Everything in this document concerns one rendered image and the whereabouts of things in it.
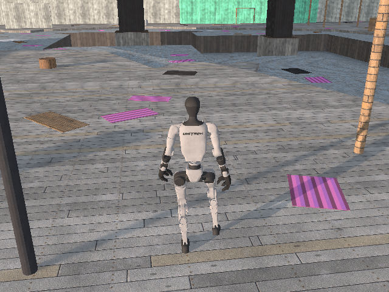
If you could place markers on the robot right forearm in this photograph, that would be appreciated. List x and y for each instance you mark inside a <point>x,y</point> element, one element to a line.
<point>222,164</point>

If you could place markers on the robot right thigh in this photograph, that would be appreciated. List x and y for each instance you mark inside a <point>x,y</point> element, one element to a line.
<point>209,177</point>

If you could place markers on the robot left hand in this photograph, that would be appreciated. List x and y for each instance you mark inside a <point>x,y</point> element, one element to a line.
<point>162,173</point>

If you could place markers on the robot right shin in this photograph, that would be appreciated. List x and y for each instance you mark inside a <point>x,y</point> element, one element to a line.
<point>214,209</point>

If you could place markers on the right robot upper arm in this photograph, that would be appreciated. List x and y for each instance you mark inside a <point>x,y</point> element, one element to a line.
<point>213,129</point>

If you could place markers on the robot right hand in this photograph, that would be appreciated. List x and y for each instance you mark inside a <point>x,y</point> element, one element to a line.
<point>227,182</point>

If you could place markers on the left robot upper arm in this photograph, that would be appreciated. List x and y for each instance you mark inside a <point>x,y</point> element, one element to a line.
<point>174,129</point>

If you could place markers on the robot left forearm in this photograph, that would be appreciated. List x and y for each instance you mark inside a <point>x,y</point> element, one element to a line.
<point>165,161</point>

